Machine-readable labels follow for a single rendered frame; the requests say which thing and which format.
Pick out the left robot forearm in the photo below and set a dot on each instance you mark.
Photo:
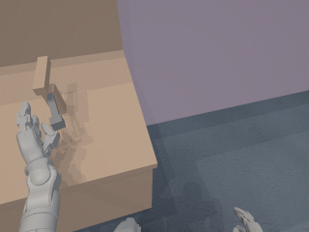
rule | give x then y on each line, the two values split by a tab
41	209

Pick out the counter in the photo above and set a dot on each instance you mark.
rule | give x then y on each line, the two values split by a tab
105	157

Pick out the robot left thigh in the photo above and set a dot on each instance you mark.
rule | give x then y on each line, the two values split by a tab
128	226

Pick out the right robot hand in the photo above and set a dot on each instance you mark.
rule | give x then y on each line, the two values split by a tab
247	220

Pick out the robot left shin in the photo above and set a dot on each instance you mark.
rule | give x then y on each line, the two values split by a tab
130	219

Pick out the tap lever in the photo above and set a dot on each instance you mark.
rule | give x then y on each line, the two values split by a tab
56	120

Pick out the left robot hand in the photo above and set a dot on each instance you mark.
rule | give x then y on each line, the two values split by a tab
29	138

